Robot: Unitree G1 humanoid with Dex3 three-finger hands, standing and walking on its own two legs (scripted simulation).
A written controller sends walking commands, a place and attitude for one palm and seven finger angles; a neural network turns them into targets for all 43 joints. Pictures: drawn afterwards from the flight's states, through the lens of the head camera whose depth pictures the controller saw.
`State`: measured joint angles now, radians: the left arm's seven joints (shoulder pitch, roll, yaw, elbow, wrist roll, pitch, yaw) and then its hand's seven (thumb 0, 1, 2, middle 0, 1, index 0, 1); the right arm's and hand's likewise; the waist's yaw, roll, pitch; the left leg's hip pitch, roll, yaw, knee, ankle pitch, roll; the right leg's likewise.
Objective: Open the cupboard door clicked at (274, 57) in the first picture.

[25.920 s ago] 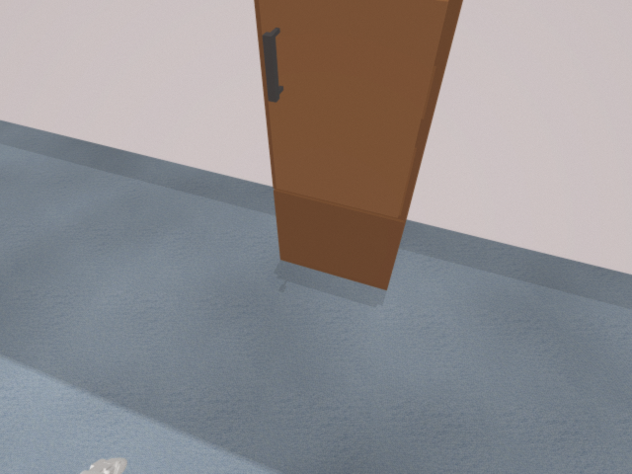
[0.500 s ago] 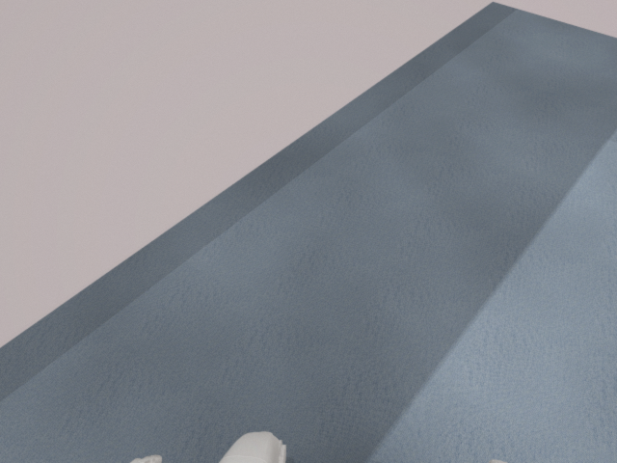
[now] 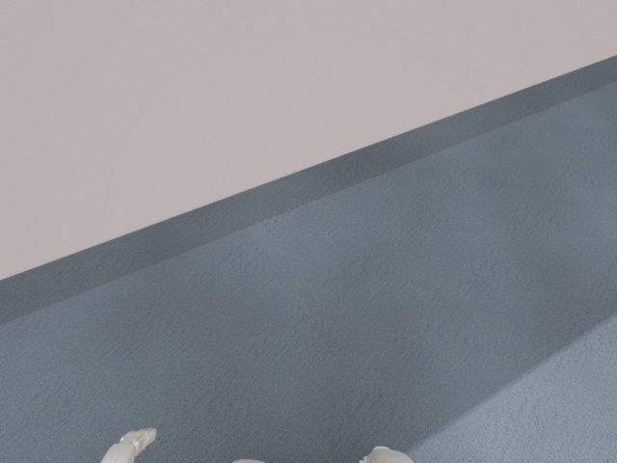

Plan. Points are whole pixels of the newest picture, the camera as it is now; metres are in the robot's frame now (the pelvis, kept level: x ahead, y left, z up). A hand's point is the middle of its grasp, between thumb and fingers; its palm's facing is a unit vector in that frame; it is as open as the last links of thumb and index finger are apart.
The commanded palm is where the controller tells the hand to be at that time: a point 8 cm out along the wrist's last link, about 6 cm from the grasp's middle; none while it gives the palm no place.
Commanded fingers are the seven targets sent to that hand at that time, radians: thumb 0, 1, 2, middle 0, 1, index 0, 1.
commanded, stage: turn to face it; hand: left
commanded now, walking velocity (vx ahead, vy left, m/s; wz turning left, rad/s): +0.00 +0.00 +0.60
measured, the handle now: out of the picture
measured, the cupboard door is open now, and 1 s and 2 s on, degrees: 46 46 46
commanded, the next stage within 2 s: none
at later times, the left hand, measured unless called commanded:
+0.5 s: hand out of the picture +0.02 +0.21 -0.18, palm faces +0.33 -0.91 -0.24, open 7.4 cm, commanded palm none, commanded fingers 0.00 0.90 0.90 -0.20 -0.30 -0.20 -0.30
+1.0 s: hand out of the picture -0.02 +0.15 -0.18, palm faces +0.61 -0.76 -0.21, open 7.4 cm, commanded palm none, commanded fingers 0.00 0.90 0.90 -0.20 -0.30 -0.20 -0.30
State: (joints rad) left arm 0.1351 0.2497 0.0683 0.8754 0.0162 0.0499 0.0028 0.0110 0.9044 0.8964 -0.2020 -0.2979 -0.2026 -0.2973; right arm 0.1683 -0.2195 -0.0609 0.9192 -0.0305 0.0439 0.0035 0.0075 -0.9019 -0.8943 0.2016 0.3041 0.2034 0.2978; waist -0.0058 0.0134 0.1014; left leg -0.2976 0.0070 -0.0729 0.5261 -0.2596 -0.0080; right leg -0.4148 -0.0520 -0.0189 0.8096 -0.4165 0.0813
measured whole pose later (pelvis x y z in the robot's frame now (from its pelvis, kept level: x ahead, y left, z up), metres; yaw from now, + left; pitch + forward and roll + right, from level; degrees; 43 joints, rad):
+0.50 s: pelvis +0.02 -0.01 -0.01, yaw +19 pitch +1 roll +0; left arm 0.17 0.25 0.07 0.92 0.02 0.07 0.01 0.01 0.90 0.90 -0.20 -0.30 -0.21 -0.30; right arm 0.14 -0.22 -0.06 0.89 -0.03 0.02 0.01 0.01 -0.91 -0.89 0.20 0.30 0.20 0.30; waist 0.00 -0.05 0.11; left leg -0.34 0.00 0.03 0.62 -0.30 0.01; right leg -0.46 -0.10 -0.06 1.08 -0.51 0.08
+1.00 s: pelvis +0.06 -0.03 -0.01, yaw +38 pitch +1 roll +1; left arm 0.23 0.20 0.04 0.89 0.02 0.01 0.01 0.01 0.90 0.90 -0.21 -0.30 -0.21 -0.30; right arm 0.11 -0.24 -0.07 0.91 -0.01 0.06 0.03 0.01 -0.91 -0.90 0.20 0.30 0.20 0.30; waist 0.00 -0.04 0.12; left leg -0.32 0.01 0.09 0.63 -0.35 -0.04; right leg -0.23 -0.16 -0.22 0.60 -0.36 0.04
